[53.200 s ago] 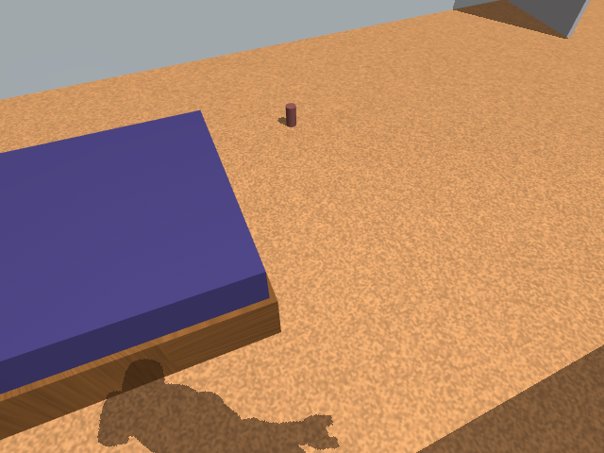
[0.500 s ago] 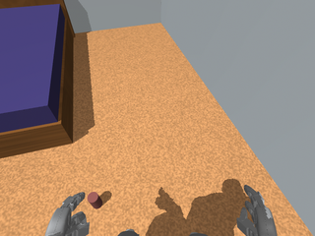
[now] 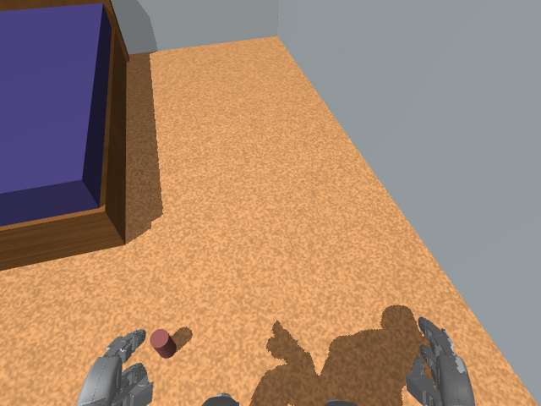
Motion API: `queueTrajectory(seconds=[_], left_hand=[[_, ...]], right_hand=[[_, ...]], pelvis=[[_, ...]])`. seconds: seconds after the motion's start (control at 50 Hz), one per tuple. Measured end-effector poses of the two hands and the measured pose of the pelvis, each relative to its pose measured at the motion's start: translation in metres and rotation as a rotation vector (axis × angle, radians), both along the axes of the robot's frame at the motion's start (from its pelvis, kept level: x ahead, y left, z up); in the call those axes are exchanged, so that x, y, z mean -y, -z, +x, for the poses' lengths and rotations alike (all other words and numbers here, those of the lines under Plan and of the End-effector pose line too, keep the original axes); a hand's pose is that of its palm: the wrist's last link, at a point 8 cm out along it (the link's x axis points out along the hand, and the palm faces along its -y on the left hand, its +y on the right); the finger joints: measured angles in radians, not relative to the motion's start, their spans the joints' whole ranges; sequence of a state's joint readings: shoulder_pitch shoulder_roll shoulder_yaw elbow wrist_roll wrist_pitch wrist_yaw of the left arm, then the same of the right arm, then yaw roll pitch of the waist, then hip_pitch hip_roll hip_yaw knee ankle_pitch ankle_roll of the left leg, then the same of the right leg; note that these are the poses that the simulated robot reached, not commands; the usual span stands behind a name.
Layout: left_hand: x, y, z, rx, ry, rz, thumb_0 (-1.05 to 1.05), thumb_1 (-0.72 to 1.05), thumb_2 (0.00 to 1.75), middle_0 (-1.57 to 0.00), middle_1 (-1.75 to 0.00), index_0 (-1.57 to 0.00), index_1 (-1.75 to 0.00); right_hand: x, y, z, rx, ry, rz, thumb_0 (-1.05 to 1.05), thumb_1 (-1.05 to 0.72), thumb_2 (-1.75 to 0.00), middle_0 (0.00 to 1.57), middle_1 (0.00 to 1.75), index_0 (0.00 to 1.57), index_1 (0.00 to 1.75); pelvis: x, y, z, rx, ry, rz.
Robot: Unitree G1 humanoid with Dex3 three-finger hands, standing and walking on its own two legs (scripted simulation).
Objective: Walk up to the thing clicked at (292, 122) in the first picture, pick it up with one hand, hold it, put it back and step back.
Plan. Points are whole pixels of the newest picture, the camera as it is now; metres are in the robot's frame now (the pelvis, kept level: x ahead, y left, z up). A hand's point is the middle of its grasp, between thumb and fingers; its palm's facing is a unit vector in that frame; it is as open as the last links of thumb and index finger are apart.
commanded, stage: home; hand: left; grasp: from above
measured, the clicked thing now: (163, 344) +0.40 +0.35 -0.66
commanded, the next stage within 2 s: stand in 0.54 s
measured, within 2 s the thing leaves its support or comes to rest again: neither
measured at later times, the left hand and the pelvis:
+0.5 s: hand (150, 388) +0.16 +0.18 -0.04, palm faces +0.05 -0.98 -0.20, open 7.4 cm; pelvis +0.00 +0.00 +0.00, yaw +0 degrees
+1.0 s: hand out of the picture +0.08 +0.24 -0.11, palm faces +0.03 -0.94 -0.33, open 7.4 cm; pelvis -0.01 +0.00 +0.04, yaw +0 degrees
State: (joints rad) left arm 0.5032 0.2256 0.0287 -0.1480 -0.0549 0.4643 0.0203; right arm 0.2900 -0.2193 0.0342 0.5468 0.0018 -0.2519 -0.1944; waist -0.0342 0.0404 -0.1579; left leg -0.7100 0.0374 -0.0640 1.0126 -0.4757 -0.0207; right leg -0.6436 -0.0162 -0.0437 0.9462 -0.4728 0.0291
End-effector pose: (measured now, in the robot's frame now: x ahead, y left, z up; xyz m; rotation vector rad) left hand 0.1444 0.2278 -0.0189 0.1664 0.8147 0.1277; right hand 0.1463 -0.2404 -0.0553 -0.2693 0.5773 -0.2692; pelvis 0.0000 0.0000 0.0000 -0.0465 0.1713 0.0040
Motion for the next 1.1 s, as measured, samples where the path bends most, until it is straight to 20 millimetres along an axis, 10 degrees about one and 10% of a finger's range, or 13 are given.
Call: queueTrajectory(seconds=[0.64,0.72,1.1], left_hand=[[0.003,-0.001,0.002,0.008,-0.002,0.005,0.02,0.91,0.9,-0.2,-0.3,-0.21,-0.3],[-0.009,0.019,0.005,0.035,0.041,0.096,0.01,0.9,0.9,-0.21,-0.3,-0.21,-0.3],[-0.054,0.058,-0.1,-0.374,-0.083,0.112,0.01,0.91,0.9,-0.2,-0.3,-0.21,-0.3]], right_hand=[[0.004,0.001,0.004,-0.003,-0.003,0.003,0.01,-0.9,-0.9,0.2,0.3,0.2,0.3],[0.01,0.016,-0.004,-0.22,-0.13,-0.043,0.01,-0.9,-0.9,0.2,0.3,0.2,0.3],[0.033,0.016,-0.082,-0.587,0.007,0.033,0.01,-0.9,-0.9,0.2,0.3,0.2,0.3]], pelvis=[[0.004,0.001,0.002,-0.001,-0.002,0.002],[0.005,-0.007,-0.007,0.088,0.005,0.029],[-0.004,-0.045,-0.005,0.206,0.006,0.037]])
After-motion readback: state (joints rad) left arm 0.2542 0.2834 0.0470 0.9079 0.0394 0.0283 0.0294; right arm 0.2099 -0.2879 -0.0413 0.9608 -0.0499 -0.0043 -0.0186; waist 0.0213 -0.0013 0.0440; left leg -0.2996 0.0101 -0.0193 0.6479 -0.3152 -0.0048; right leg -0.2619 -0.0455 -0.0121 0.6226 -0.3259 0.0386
